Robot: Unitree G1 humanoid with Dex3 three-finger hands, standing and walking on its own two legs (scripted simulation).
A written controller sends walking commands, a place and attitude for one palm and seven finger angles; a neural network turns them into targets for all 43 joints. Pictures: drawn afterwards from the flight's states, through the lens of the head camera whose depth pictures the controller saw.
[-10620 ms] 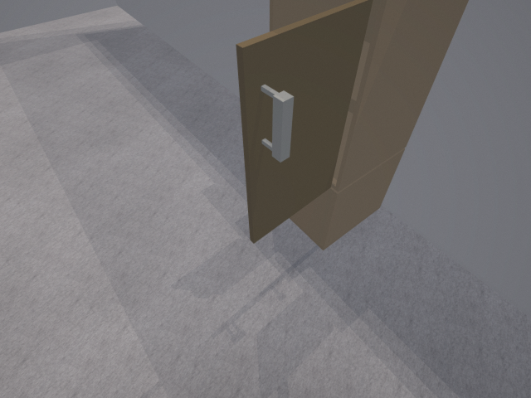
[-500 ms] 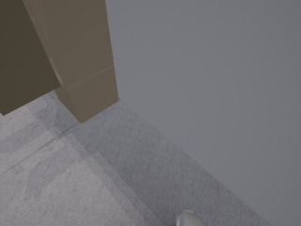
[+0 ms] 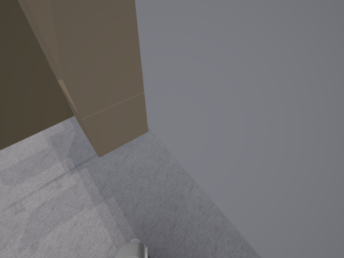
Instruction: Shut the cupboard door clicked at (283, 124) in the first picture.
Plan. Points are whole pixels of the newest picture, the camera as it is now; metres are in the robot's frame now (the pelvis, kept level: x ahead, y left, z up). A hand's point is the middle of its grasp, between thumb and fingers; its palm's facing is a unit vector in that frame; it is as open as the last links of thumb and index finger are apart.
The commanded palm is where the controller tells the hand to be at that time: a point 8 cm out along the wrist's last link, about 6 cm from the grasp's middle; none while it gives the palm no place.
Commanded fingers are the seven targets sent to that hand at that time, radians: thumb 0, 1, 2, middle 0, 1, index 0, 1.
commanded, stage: turn to face it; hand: left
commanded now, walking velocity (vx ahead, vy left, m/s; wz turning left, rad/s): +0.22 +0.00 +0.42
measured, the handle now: out of the picture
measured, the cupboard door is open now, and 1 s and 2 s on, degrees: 93 93 93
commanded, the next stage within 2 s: take the last steps up to it in 1.22 s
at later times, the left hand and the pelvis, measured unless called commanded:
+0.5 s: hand (95, 224) +0.23 +0.23 -0.16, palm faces +0.22 -0.95 -0.21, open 7.4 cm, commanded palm none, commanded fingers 0.00 0.90 0.90 -0.20 -0.30 -0.20 -0.30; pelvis +0.15 +0.02 -0.01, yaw +11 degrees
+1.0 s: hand out of the picture +0.12 +0.20 -0.19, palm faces +0.52 -0.82 -0.24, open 7.3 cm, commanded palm none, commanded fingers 0.00 0.90 0.90 -0.20 -0.30 -0.20 -0.30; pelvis +0.21 +0.01 -0.02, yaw +30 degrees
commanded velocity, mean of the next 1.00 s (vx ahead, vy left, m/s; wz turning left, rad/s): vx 0.00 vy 0.00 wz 0.52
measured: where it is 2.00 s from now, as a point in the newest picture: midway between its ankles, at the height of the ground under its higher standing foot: (149, 248)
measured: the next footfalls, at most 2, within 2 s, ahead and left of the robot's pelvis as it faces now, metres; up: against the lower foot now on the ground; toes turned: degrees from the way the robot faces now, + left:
left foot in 0.12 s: +0.20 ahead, +0.12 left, +0.00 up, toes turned +9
right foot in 0.60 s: +0.24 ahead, -0.11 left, +0.00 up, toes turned +12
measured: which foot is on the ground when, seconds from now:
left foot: up 0.00-0.10, down 0.12-0.60, up 0.62-0.98, down 1.00-1.00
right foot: down 0.00-0.12, up 0.14-0.58, down 0.60-1.00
